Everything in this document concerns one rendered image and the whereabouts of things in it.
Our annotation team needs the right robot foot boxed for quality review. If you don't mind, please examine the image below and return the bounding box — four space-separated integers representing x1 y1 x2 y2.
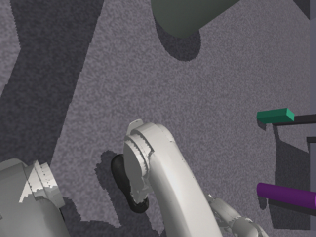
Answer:
111 154 149 213

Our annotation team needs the right robot hand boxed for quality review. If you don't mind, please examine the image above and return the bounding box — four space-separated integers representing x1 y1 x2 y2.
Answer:
203 192 242 235

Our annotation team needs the right robot arm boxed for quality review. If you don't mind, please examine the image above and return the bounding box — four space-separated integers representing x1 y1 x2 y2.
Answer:
232 216 269 237

